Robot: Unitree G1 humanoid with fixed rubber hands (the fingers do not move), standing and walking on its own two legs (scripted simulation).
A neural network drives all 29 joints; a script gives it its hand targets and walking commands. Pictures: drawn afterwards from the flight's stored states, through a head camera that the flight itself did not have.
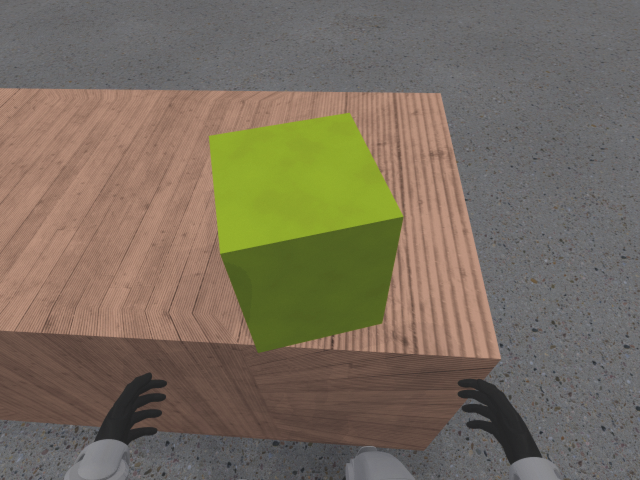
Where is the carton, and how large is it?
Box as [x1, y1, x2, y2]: [209, 113, 403, 352]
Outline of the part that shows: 349,113 209,136 220,254 258,352 381,323 403,216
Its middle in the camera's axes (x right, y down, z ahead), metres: -0.03 -0.01 +0.57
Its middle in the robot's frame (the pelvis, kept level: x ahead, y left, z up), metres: +0.45 +0.02 +0.03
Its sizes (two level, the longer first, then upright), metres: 0.210 0.200 0.250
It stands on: a pedestal, 0.65 m high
